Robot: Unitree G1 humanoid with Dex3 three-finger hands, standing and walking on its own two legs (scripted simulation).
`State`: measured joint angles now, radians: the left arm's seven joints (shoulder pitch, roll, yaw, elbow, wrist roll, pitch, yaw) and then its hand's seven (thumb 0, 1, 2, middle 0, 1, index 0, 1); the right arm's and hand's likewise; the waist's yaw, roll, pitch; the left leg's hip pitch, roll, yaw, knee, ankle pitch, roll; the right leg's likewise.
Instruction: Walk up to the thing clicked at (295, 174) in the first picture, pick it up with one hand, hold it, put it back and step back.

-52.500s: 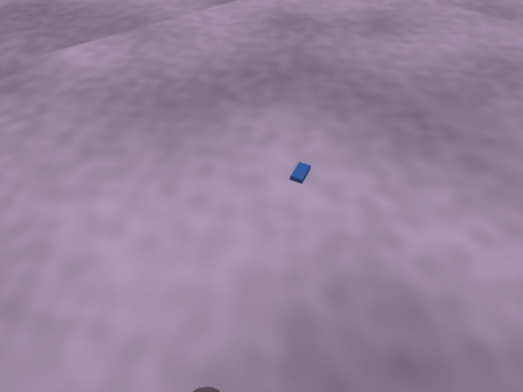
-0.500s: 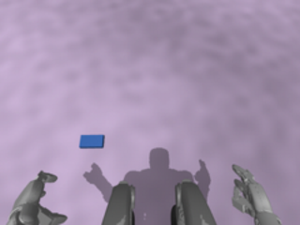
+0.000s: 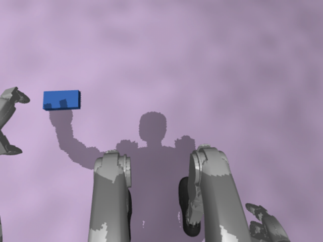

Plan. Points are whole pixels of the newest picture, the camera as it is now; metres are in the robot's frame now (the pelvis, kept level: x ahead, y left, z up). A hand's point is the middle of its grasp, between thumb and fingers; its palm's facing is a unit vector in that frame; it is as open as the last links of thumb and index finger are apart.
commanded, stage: rise first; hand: left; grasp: from above
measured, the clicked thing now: (62, 100) +0.55 +0.37 -0.39
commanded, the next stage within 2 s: none
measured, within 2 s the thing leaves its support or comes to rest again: neither
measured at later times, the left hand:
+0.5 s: hand (21, 110) +0.45 +0.41 -0.20, palm faces -0.45 -0.05 -0.89, open 13.9 cm
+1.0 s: hand (29, 105) +0.47 +0.41 -0.23, palm faces -0.46 -0.08 -0.88, open 13.8 cm
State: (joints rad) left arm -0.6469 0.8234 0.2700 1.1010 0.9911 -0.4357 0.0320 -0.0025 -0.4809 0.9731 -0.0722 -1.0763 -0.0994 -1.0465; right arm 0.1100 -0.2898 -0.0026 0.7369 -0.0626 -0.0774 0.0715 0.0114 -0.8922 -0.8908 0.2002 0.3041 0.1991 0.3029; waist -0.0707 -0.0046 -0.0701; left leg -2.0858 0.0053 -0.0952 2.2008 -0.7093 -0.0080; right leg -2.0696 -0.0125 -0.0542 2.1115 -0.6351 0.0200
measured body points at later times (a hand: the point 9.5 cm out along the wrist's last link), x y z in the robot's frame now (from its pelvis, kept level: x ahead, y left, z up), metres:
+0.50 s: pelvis +0.00 +0.02 -0.07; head +0.24 +0.11 +0.30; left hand +0.47 +0.41 -0.15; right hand +0.07 -0.27 -0.16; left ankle +0.08 +0.12 -0.37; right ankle +0.11 -0.13 -0.37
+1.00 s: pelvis +0.00 +0.02 -0.09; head +0.26 +0.11 +0.26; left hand +0.49 +0.41 -0.18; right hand +0.05 -0.27 -0.17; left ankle +0.08 +0.12 -0.37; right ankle +0.11 -0.13 -0.37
